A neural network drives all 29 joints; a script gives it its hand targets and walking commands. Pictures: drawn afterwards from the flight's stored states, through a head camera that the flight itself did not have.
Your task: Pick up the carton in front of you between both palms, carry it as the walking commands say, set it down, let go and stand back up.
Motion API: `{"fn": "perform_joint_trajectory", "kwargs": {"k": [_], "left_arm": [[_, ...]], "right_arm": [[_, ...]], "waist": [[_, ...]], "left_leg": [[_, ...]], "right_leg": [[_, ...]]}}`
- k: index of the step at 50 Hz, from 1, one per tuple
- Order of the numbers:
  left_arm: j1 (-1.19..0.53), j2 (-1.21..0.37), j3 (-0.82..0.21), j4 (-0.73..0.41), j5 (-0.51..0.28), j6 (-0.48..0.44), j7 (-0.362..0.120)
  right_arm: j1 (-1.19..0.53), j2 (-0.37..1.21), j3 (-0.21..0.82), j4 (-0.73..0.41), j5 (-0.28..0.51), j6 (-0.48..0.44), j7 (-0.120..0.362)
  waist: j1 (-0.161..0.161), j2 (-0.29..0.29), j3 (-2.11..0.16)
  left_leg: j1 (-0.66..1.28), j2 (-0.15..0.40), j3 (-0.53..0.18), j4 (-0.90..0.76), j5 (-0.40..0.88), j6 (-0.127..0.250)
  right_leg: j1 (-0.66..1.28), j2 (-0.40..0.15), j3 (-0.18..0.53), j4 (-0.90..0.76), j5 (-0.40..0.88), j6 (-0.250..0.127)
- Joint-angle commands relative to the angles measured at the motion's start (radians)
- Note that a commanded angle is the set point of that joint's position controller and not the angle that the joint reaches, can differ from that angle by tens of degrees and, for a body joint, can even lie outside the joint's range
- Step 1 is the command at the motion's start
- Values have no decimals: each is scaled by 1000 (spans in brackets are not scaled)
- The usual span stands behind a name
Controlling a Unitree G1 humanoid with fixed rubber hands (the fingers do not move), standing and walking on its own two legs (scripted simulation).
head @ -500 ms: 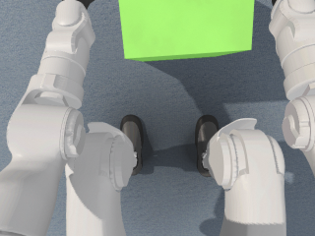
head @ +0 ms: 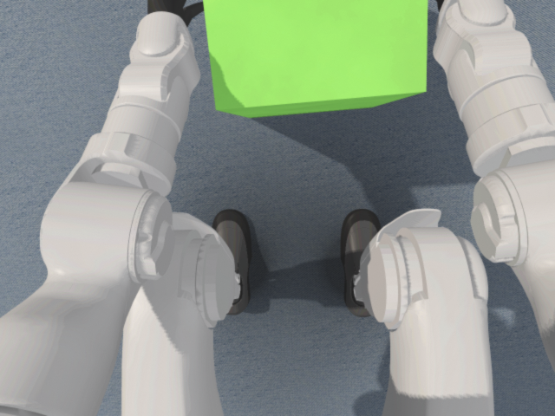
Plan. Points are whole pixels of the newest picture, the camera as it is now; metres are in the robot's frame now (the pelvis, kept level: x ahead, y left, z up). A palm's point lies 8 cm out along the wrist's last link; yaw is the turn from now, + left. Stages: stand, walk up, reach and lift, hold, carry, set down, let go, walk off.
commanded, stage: reach and lift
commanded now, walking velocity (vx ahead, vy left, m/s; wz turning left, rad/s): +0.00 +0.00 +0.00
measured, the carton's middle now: (308, 29) +0.54 -0.03 -0.25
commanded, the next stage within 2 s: none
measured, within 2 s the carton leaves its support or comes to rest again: leaves its support in 0.22 s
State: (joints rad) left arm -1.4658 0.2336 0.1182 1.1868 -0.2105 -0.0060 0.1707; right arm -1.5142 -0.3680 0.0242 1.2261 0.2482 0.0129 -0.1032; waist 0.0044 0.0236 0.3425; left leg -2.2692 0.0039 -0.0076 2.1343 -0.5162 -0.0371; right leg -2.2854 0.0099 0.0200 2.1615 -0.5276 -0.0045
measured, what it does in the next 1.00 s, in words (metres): rises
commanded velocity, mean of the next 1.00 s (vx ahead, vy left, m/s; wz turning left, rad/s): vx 0.00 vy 0.00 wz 0.00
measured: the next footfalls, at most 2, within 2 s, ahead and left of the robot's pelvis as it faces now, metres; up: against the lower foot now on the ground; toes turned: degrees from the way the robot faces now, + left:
none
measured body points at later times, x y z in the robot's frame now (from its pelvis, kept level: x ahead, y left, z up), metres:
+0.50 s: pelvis +0.01 +0.01 +0.01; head +0.30 -0.03 +0.35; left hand +0.54 +0.12 -0.07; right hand +0.54 -0.18 -0.06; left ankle +0.13 +0.13 -0.34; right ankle +0.12 -0.12 -0.34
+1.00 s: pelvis +0.02 +0.02 +0.14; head +0.25 -0.01 +0.53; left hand +0.51 +0.12 +0.09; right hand +0.50 -0.19 +0.09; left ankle +0.13 +0.13 -0.34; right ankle +0.12 -0.12 -0.34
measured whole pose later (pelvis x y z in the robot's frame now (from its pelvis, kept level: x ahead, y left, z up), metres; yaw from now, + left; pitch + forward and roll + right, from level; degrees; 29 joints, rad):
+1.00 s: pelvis +0.02 +0.02 +0.14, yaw -4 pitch +41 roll +0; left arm -0.91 -0.08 0.48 0.57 0.21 0.38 0.08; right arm -0.98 -0.01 -0.43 0.68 -0.20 0.38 0.00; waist -0.02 0.02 -0.20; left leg -1.91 -0.08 -0.05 1.69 -0.50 -0.04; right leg -1.93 0.06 0.06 1.68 -0.47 0.04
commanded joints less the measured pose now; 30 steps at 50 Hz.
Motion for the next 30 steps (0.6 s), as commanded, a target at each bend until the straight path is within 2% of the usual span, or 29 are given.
{"fn": "perform_joint_trajectory", "kwargs": {"k": [1, 2, 3, 4, 5, 6, 7, 8, 9, 11, 12, 13, 14, 15, 16, 17, 18, 19, 20, 21, 22, 23, 24, 25, 26, 27, 30], "left_arm": [[-439, -631, -92, -128, 96, 37, -181], [-448, -722, -68, -136, 127, 57, -211], [-442, -750, -62, -144, 141, 73, -235], [-441, -809, -67, -166, 145, 80, -254], [-435, -848, -55, -176, 154, 94, -271], [-418, -861, -67, -192, 158, 105, -282], [-436, -906, -63, -223, 149, 115, -289], [-418, -939, -83, -235, 146, 121, -291], [-406, -982, -88, -277, 124, 126, -295], [-446, -1039, -154, -373, 78, 140, -294], [-418, -1101, -164, -373, 65, 159, -295], [-442, -1119, -190, -408, 56, 171, -290], [-408, -1185, -204, -416, 35, 189, -289], [-441, -1202, -238, -476, 38, 202, -286], [-413, -1229, -235, -486, 38, 221, -286], [-427, -1258, -255, -527, 29, 235, -289], [-459, -1248, -282, -580, 27, 247, -292], [-435, -1253, -261, -564, 56, 263, -295], [-442, -1239, -262, -572, 75, 268, -298], [-465, -1208, -275, -630, 81, 263, -303], [-418, -1214, -241, -571, 123, 282, -309], [-393, -1213, -218, -533, 154, 288, -312], [-346, -1185, -160, -458, 206, 301, -309], [-328, -1187, -120, -472, 253, 307, -311], [-296, -1174, -73, -427, 294, 321, -314], [-275, -1185, -54, -422, 311, 324, -313], [-302, -1167, -7, -434, 351, 321, -312]], "right_arm": [[-448, 700, 79, -108, -92, 40, 196], [-469, 764, 74, -95, -102, 57, 229], [-479, 822, 70, -126, -105, 72, 253], [-443, 862, 48, -115, -122, 81, 270], [-444, 875, 42, -119, -131, 90, 285], [-400, 926, 35, -134, -132, 96, 297], [-425, 950, 34, -194, -117, 96, 306], [-417, 988, 61, -216, -107, 104, 311], [-440, 1014, 84, -292, -91, 105, 311], [-446, 1074, 119, -398, -66, 124, 310], [-474, 1065, 122, -457, -49, 126, 305], [-504, 1115, 159, -535, -35, 141, 301], [-523, 1095, 156, -610, -45, 149, 298], [-543, 1134, 175, -662, -43, 168, 294], [-560, 1122, 184, -716, -60, 182, 284], [-527, 1163, 202, -752, -69, 198, 278], [-512, 1188, 200, -749, -80, 221, 278], [-439, 1244, 175, -678, -105, 242, 277], [-327, 1282, 159, -586, -141, 268, 282], [-264, 1322, 130, -525, -162, 288, 289], [-240, 1331, 118, -524, -197, 298, 296], [-231, 1325, 87, -492, -217, 304, 305], [-202, 1338, 58, -418, -235, 318, 316], [-187, 1328, 1, -390, -272, 327, 324], [-169, 1328, -54, -335, -294, 334, 331], [-148, 1332, -71, -308, -312, 340, 335], [-161, 1343, -98, -292, -343, 342, 340]], "waist": [[17, -105, -993], [6, -96, -969], [31, -98, -984], [12, -85, -996], [8, -83, -1001], [19, -67, -1028], [2, -52, -1069], [29, -54, -1121], [1, -65, -1221], [-8, -65, -1401], [-6, -32, -1474], [-4, -56, -1567], [-39, -33, -1661], [-17, -42, -1745], [-23, -60, -1807], [-59, -100, -1870], [-46, -90, -1881], [-68, -104, -1847], [-80, -91, -1757], [-73, -92, -1707], [-68, -104, -1626], [-47, -65, -1538], [-8, -74, -1428], [-18, -60, -1363], [-3, -60, -1294], [-6, -43, -1280], [21, -77, -1298]], "left_leg": [[502, -108, 62, -100, 136, 9], [478, -109, 71, -98, 109, 11], [495, -119, 69, -98, 142, 23], [477, -125, 87, -82, 159, 17], [479, -127, 87, -78, 182, 19], [493, -130, 91, -79, 187, 23], [504, -131, 89, -70, 223, 28], [533, -130, 94, -68, 260, 24], [536, -133, 91, -51, 295, 28], [614, -135, 99, -59, 379, 16], [633, -140, 105, -58, 399, 8], [675, -138, 105, -76, 413, 6], [674, -144, 105, -75, 428, 2], [713, -150, 109, -87, 427, 7], [704, -158, 111, -101, 442, -2], [710, -165, 112, -101, 433, 5], [679, -171, 117, -121, 409, 0], [683, -174, 119, -146, 370, 6], [627, -175, 123, -168, 316, 4], [588, -176, 125, -188, 284, 8], [567, -174, 118, -219, 227, 13], [521, -174, 125, -237, 178, 9], [522, -170, 117, -270, 117, 20], [480, -174, 119, -296, 69, 18], [491, -171, 113, -339, 24, 25], [520, -172, 108, -364, 2, 27], [534, -172, 112, -411, 4, 32]], "right_leg": [[496, 71, -30, -179, 145, 11], [469, 81, -40, -183, 120, 8], [456, 81, -42, -173, 132, 14], [453, 91, -51, -175, 142, 13], [465, 90, -50, -172, 171, 14], [469, 101, -63, -159, 181, 19], [463, 107, -65, -159, 212, 11], [507, 103, -58, -156, 244, 12], [560, 105, -69, -143, 302, 11], [667, 107, -77, -136, 414, 11], [691, 107, -89, -143, 415, 8], [746, 108, -93, -145, 441, 11], [806, 111, -107, -149, 481, 12], [822, 113, -109, -155, 465, 15], [873, 117, -117, -155, 492, 18], [918, 125, -127, -170, 502, 26], [929, 125, -125, -173, 509, 26], [926, 133, -129, -202, 471, 29], [897, 139, -118, -234, 436, 23], [866, 139, -117, -245, 403, 20], [820, 134, -111, -284, 330, 25], [752, 139, -97, -307, 266, 21], [673, 139, -93, -338, 169, 24], [643, 139, -84, -380, 98, 20], [586, 143, -97, -400, 47, 22], [577, 149, -94, -430, 16, 17], [629, 149, -77, -491, 9, 15]]}}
